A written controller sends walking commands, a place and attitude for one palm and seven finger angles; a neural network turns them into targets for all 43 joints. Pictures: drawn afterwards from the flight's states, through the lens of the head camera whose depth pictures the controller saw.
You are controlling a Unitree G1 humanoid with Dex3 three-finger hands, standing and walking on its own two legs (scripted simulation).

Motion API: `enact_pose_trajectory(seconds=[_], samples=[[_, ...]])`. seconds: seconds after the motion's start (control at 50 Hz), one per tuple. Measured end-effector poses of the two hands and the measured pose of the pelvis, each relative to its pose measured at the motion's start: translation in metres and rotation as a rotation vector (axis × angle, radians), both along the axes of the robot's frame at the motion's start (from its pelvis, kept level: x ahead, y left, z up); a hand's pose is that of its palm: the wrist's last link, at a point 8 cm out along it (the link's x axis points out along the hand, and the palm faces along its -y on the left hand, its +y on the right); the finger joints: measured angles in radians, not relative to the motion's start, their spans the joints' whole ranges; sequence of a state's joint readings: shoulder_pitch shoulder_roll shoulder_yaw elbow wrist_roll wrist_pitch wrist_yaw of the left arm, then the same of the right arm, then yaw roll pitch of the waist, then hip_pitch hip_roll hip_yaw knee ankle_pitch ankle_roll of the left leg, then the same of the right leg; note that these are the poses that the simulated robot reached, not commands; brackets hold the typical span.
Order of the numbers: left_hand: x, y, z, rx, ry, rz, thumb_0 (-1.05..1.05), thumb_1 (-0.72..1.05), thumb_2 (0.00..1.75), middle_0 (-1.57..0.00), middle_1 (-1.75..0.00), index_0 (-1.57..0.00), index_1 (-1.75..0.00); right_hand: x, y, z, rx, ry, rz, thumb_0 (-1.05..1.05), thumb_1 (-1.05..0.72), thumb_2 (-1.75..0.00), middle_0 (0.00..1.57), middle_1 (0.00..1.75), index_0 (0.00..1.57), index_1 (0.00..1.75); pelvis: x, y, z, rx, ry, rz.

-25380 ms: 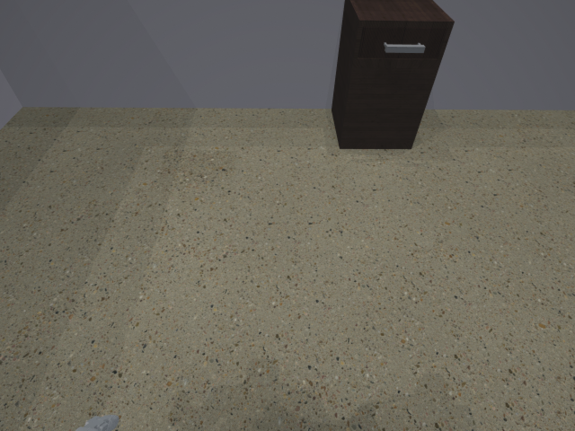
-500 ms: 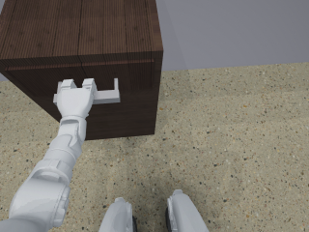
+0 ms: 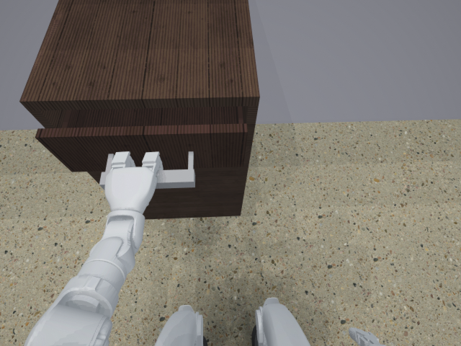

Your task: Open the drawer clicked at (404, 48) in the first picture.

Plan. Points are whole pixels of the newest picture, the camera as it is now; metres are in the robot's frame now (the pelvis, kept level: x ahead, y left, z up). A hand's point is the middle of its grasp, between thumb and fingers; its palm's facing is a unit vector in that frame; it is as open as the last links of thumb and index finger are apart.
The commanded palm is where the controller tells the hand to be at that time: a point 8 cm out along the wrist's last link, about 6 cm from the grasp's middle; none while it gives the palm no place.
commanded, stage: pull the drawer open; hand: left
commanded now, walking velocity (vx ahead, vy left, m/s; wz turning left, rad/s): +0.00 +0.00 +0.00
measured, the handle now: (150, 168) +0.45 +0.16 -0.06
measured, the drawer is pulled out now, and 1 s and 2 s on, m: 0.06 0.17 0.28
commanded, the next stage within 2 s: none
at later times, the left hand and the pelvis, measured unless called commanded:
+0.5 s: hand (138, 223) +0.34 +0.17 -0.08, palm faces -0.06 -0.07 -1.00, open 5.9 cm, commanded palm +0.31 +0.18 -0.02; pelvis -0.01 +0.00 +0.00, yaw +0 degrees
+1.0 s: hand (135, 253) +0.29 +0.17 -0.08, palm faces -0.07 -0.08 -0.99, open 6.0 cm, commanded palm +0.26 +0.18 -0.02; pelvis -0.01 -0.01 +0.00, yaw +0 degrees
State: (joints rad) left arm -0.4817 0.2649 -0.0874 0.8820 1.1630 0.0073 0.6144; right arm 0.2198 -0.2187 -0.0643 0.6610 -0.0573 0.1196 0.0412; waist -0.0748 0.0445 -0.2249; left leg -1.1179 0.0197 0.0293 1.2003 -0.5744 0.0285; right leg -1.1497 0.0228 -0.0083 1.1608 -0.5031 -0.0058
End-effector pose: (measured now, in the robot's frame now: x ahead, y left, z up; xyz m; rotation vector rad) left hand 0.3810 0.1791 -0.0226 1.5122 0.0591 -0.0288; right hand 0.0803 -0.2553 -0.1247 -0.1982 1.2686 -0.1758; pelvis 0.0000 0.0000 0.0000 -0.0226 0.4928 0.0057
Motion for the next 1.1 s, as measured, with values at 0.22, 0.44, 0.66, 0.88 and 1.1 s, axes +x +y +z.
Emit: enact_pose_trajectory(seconds=[0.22,0.44,0.66,0.88,1.1], samples=[[-0.022,-0.001,0.000,0.003,0.003,0.004,0.01,0.65,0.77,-0.30,-1.35,-0.40,-1.35,0.004,0.002,0.001,0.010,-0.022,0.006,0.01,-0.91,-0.89,0.20,0.30,0.20,0.30,-0.003,-0.001,0.002,0.003,-0.021,0.000],[-0.047,-0.001,0.001,-0.001,0.009,0.007,0.01,0.65,0.76,-0.30,-1.35,-0.40,-1.35,0.007,0.003,0.003,0.017,-0.051,0.010,0.01,-0.91,-0.89,0.20,0.30,0.20,0.30,-0.005,-0.002,0.003,0.008,-0.039,-0.006],[-0.073,-0.002,0.000,-0.006,-0.008,0.007,0.01,0.65,0.79,-0.29,-1.35,-0.41,-1.35,0.025,0.002,0.005,0.015,-0.107,0.045,0.01,-0.91,-0.90,0.20,0.30,0.20,0.30,-0.007,-0.004,0.002,0.010,-0.052,-0.001],[-0.096,-0.003,0.001,-0.004,0.014,0.022,0.01,0.65,0.76,-0.30,-1.35,-0.41,-1.35,0.044,0.005,0.010,0.030,-0.175,0.064,0.01,-0.91,-0.90,0.20,0.30,0.20,0.30,-0.007,-0.007,0.004,0.015,-0.070,-0.004],[-0.122,-0.004,0.001,-0.014,0.006,0.024,0.02,0.65,0.77,-0.29,-1.35,-0.42,-1.35,0.062,0.005,0.013,0.029,-0.220,0.103,0.01,-0.91,-0.90,0.20,0.30,0.20,0.30,-0.006,-0.010,0.001,0.016,-0.077,0.002]])
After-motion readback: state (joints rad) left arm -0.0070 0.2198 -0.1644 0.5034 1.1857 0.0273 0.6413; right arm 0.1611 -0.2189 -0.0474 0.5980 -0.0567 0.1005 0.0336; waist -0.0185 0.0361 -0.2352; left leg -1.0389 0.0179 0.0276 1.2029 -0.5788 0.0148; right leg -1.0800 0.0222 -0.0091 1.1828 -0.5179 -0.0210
